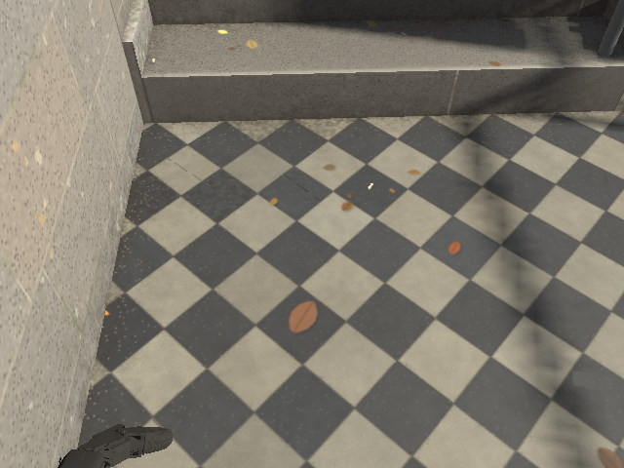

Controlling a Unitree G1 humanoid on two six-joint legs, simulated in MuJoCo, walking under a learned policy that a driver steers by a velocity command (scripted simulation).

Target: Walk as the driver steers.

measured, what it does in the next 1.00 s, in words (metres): walks ahead, turning right: right foot, then left foot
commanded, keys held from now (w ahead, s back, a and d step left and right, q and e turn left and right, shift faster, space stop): w+e+shift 0.22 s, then e+shift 0.24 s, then q+shift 0.54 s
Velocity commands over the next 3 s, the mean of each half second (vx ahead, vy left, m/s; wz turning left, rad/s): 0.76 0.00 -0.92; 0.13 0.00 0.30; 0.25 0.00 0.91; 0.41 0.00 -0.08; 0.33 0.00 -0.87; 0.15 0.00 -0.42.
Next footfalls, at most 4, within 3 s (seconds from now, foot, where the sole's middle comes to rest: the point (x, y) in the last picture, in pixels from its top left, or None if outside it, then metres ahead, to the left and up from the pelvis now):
0.12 right None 0.29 -0.04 -0.76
0.48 left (325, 365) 0.70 -0.03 -0.76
0.86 right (410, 413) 0.58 -0.21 -0.76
1.50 left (282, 410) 0.60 0.07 -0.76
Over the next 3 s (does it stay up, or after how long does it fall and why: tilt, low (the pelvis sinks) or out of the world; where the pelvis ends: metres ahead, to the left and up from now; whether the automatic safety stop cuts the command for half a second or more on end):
stays up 1.11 -0.01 0.02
